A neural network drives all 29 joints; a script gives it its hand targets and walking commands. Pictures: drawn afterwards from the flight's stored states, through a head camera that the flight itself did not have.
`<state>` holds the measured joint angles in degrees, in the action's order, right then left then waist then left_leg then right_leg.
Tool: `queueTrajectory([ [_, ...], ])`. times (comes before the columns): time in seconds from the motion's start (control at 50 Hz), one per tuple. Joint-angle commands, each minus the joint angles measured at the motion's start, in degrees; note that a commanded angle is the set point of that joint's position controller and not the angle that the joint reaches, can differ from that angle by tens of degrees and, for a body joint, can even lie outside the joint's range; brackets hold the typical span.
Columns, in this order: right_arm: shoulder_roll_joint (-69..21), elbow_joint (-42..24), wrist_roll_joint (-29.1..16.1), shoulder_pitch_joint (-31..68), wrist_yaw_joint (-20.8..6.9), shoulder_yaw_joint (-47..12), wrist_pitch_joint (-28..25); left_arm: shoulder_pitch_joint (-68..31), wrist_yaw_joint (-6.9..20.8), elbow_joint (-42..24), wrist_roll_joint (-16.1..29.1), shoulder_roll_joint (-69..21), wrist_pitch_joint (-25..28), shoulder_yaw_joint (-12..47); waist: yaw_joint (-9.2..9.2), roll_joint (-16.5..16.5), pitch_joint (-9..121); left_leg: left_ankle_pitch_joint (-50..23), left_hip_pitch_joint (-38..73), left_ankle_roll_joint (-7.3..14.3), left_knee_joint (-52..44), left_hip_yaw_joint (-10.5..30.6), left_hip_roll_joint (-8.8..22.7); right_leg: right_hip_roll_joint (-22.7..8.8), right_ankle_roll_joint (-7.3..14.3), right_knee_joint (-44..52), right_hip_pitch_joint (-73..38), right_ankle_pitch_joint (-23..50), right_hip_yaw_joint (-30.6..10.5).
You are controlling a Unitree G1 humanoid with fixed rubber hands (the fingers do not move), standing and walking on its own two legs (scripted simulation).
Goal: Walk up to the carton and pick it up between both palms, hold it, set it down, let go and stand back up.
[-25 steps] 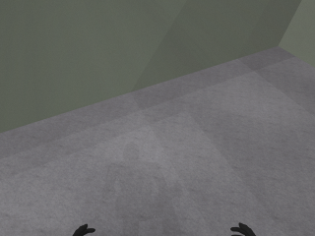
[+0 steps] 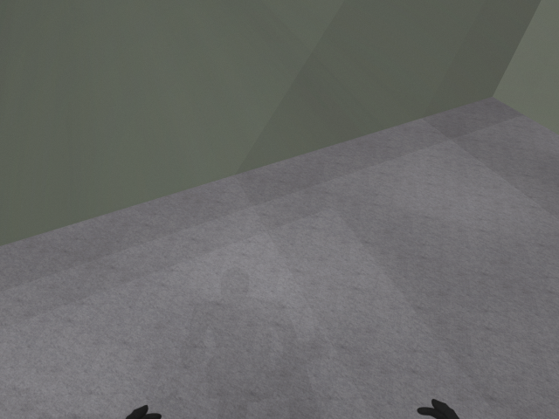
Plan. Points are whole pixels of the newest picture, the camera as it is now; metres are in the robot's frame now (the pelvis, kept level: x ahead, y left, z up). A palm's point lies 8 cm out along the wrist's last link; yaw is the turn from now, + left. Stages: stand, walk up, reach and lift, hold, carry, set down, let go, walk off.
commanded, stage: stand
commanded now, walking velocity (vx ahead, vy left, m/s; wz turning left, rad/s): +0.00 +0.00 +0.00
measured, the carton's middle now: out of the picture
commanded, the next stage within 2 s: walk up in 0.52 s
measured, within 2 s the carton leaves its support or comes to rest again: neither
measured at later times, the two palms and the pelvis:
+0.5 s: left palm out of the picture +0.08 +0.24 -0.11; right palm out of the picture +0.08 -0.24 -0.11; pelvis -0.01 +0.00 +0.00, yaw +0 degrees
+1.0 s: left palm out of the picture +0.11 +0.21 -0.10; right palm out of the picture +0.03 -0.34 -0.13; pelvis -0.04 -0.04 -0.01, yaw -15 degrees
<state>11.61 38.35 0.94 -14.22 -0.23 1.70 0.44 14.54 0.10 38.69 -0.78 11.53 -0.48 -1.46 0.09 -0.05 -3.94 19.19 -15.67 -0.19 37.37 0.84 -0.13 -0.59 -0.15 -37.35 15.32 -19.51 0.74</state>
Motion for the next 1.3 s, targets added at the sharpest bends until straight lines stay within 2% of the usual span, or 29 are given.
queueTrajectory([
  [0.0, 7.44, -6.58, -0.09, 0.64, 0.39, 2.53, -1.99, -0.45, -0.36, -6.52, 0.01, 7.92, 1.88, -2.36, -0.02, -0.08, 3.36, -8.88, -0.16, 2.36, -8.27, 5.23, 4.09, -4.06, 1.84, 8.64, -0.16, 7.73, -5.3],
  [0.44, 7.9, -3.81, -0.2, -1.6, 0.54, 2.19, -2.08, 1.64, -0.46, -4.0, 0.17, 8.56, 2.02, -1.83, -0.05, 0.0, 3.3, -6.7, 0.4, 2.05, -9.73, 5.67, 4.01, -4.4, 2.0, 10.69, 0.13, 5.28, -5.67],
  [0.68, 8.12, -2.5, -0.35, -2.66, 0.73, 1.92, -2.08, 2.35, -0.6, -2.46, 0.35, 8.9, 2.03, -1.47, -0.1, 0.3, 2.92, -8.62, 0.59, 2.0, -10.19, 5.86, 4.1, -4.5, 1.98, 11.17, -0.35, 7.17, -5.49],
  [0.7, 13.29, -3.42, 0.87, 2.85, 1.5, 5.25, -1.93, -0.76, 1.06, -5.11, -1.39, 13.91, 0.45, -3.3, -0.09, 0.07, -1.95, -15.03, 8.65, 5.82, -5.36, 2.73, 6.41, -2.68, 3.83, 4.09, 13.92, 26.38, -10.09],
  [0.72, 15.55, -2.71, 1.23, -0.04, 2.04, 5.51, -1.78, 0.19, 1.87, -5.96, -1.42, 13.03, -0.25, -2.85, -0.94, -3.03, 3.04, -19.46, 14.99, 9.37, -5.58, 5.47, 11.8, -1.35, 3.0, -1.74, 17.2, 25.39, -6.69],
  [0.74, 17.3, -1.9, 1.63, -1.67, 2.38, 6.33, -1.51, 0.14, 2.1, -6.84, -1.91, 10.98, -0.92, -2.58, -2.31, -10.36, 5.06, -23.53, 14.34, 15.33, -11.79, 10.85, 21.28, 1.07, 1.2, -12.21, 17.01, 10.17, -1.96],
  [0.76, 17.61, -1.52, 1.81, -3.1, 2.58, 6.54, -1.65, -2.91, 2.05, -7.8, -3.78, 10.76, -1.75, -2.67, -4.53, -13.55, 4.73, -27.39, 11.14, 21.75, -17.72, 18.03, 30.48, -1.07, -0.57, -23.03, 18.76, -10.93, -1.34],
  [0.78, 16.72, -0.5, 1.78, -3.64, 2.94, 6.23, -1.86, -4.51, 2.17, -8.5, -5.29, 11.78, -2.53, -3.35, -4.82, -9.93, 3.95, -26.61, 8.79, 24.53, -19.41, 19.9, 33.5, -4.79, -1.25, -29.07, 19.54, -12.79, -4.12],
  [0.8, 15.92, -0.06, 1.63, -2.01, 3.2, 5.76, -1.94, -4.63, 2.58, -8.76, -5.68, 12.35, -2.84, -3.73, -4.1, -7.12, 2.78, -26.0, 6.67, 23.95, -19.16, 17.09, 32.77, -6.65, -1.52, -29.67, 19.02, -11.7, -5.76],
  [0.84, 15.18, -0.62, 2.25, 4.13, 3.56, 5.37, -2.02, -0.49, 3.56, -7.5, -3.84, 11.61, -2.88, -3.8, -0.59, -6.46, 2.59, -25.94, 6.7, 20.1, -15.67, 8.21, 28.07, -8.55, -1.72, -26.74, 17.14, -8.02, -7.26],
  [0.86, 14.72, -0.95, 2.41, 6.26, 3.65, 5.12, -2.03, 1.02, 4.12, -6.34, -3.0, 10.76, -2.86, -3.53, 0.41, -6.78, 3.4, -25.53, 7.72, 18.16, -14.16, 4.13, 25.85, -8.87, -1.92, -23.18, 16.26, -5.85, -6.65],
  [0.9, 14.8, -1.2, 2.26, 8.98, 3.41, 4.95, -1.94, 1.73, 5.08, -4.84, -1.81, 9.42, -2.54, -3.0, 0.76, -8.79, 5.11, -24.47, 7.89, 15.41, -10.77, -3.08, 22.25, -8.62, -1.64, -13.48, 11.43, -3.23, -4.02],
  [0.94, 15.76, -1.53, 2.43, 10.76, 2.86, 5.38, -1.74, 3.73, 5.62, -3.4, -1.11, 9.21, -1.63, -3.14, 1.74, -10.62, 7.38, -20.1, 4.69, 13.21, -5.52, -7.51, 19.48, -5.81, -0.15, -4.26, 1.89, -0.92, 0.64],
  [0.96, 16.2, -1.4, 2.35, 11.58, 2.56, 5.35, -1.58, 6.22, 5.58, -2.19, -1.09, 9.97, -0.95, -3.7, 3.6, -8.79, 8.98, -15.58, 1.64, 11.8, -0.9, -9.08, 18.15, -3.91, 1.0, 1.53, -4.78, 3.99, 2.99],
  [0.98, 14.34, -1.13, 2.16, 10.79, 2.16, 4.44, -1.38, 9.28, 5.02, -0.21, -1.26, 12.4, -0.21, -4.97, 5.47, -1.18, 10.54, -8.55, -3.27, 9.21, 7.53, -11.41, 14.22, -0.71, 2.39, 6.09, -11.29, 7.07, 3.1],
  [1.0, 10.43, -1.63, 1.59, 9.47, 1.72, 2.91, -0.96, 11.27, 4.2, 0.63, -1.25, 16.47, 0.26, -6.31, 7.26, 12.31, 9.0, 10.48, -13.79, 5.51, 17.81, -13.51, 7.23, -1.92, 5.81, 11.05, -15.18, 14.58, -5.76],
  [1.02, 8.49, -3.88, 0.53, 9.16, 1.79, 2.55, -0.32, 9.43, 3.72, -0.75, -1.93, 22.28, 0.26, -6.82, 6.53, 23.1, 5.94, 24.37, -25.79, 1.44, 26.85, -10.83, 0.44, -11.85, 12.38, 17.43, -12.09, 17.18, -28.77],
  [1.04, 9.19, -3.95, -1.24, 7.74, 2.64, 2.45, 0.02, 4.31, 3.73, -2.29, -1.17, 24.66, -0.48, -7.13, 5.22, 24.51, 6.66, 26.08, -20.12, 0.89, 30.43, -3.37, 0.28, -15.3, 18.38, 24.01, -2.57, 10.02, -37.74],
  [1.06, 10.95, -3.15, -1.59, 6.62, 2.97, 2.55, -0.22, -0.09, 3.5, -3.39, -1.3, 23.09, -0.86, -7.0, 3.89, 23.17, 5.14, 24.05, -18.36, 0.67, 30.85, -1.66, 0.82, -14.83, 19.34, 24.95, -0.47, 7.92, -37.35],
  [1.1, 12.49, -0.51, -1.96, 4.55, 3.0, 3.06, -1.51, -1.63, 2.62, -4.84, -3.07, 19.11, -1.29, -5.61, 2.79, 16.49, 6.6, 13.37, -19.36, 0.87, 25.77, -2.23, 1.55, -9.66, 16.25, 16.29, -5.59, 19.95, -25.45],
  [1.12, 12.18, 0.68, -1.78, 2.92, 2.8, 3.04, -2.11, -2.16, 2.42, -5.55, -3.55, 18.76, -1.46, -5.24, 2.32, 15.18, 8.21, 9.08, -17.42, 0.81, 23.33, -2.98, 1.14, -8.12, 15.23, 14.25, -5.1, 23.04, -22.97],
  [1.16, 11.15, 1.45, -1.66, 1.12, 2.53, 2.6, -2.81, -1.82, 2.96, -4.88, -3.42, 17.16, -1.73, -4.78, 1.96, 12.09, 10.07, 5.64, -11.99, 0.91, 16.85, -2.72, -0.08, -6.81, 14.04, 12.9, -3.51, 22.55, -24.01],
  [1.2, 10.14, 0.89, -1.77, 1.16, 2.58, 2.16, -2.91, -0.62, 3.52, -4.58, -3.13, 16.04, -2.28, -4.6, 2.6, 9.61, 10.51, 4.55, -7.5, 1.01, 9.62, -2.7, -1.36, -6.62, 13.57, 12.42, -1.96, 22.29, -26.71],
  [1.22, 9.72, 0.78, -1.8, 0.28, 2.64, 2.1, -2.86, -0.87, 3.69, -4.62, -3.08, 15.84, -2.64, -4.51, 2.26, 8.52, 10.72, 3.09, -3.83, 1.09, 5.32, -2.7, -1.79, -6.33, 12.89, 12.61, 0.65, 18.98, -27.84],
  [1.24, 9.16, 0.92, -1.75, -1.45, 2.74, 2.07, -2.79, -2.22, 3.85, -4.86, -2.87, 15.64, -3.02, -4.3, 1.0, 6.8, 10.33, -0.71, 1.46, 1.24, -0.69, -2.89, -2.12, -5.22, 11.24, 12.95, 4.58, 14.05, -27.73],
  [1.26, 9.11, 1.37, -1.36, -4.87, 3.02, 2.36, -2.74, -4.06, 4.11, -5.18, -2.43, 15.37, -3.27, -3.96, -1.18, 4.62, 9.93, -6.19, 9.87, 1.93, -8.05, -2.59, -1.68, -3.48, 8.26, 12.87, 11.33, 6.78, -26.57],
  [1.28, 11.26, 1.48, -0.32, -7.66, 3.36, 3.01, -2.78, -4.04, 4.29, -5.66, -1.97, 13.9, -3.36, -3.48, -2.74, -0.99, 10.15, -5.34, 18.91, 3.79, -15.16, 3.59, 3.03, 0.06, 4.03, 9.5, 20.62, -2.75, -23.34],
])
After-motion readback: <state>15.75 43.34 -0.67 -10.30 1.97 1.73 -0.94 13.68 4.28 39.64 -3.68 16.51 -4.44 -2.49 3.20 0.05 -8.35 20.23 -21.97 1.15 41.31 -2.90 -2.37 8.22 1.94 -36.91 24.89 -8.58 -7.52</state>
